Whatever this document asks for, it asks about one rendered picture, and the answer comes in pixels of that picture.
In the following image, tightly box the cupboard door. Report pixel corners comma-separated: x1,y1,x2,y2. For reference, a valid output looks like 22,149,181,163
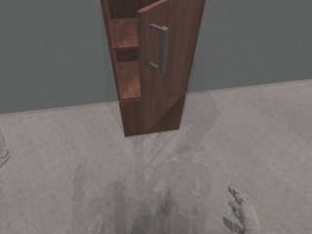
136,0,203,134

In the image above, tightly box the handle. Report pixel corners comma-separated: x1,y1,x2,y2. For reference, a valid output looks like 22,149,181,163
149,23,170,74

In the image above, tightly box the left robot hand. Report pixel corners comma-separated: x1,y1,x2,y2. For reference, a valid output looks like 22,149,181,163
0,130,13,167

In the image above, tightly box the right robot hand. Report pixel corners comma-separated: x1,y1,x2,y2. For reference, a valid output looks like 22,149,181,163
223,184,262,234

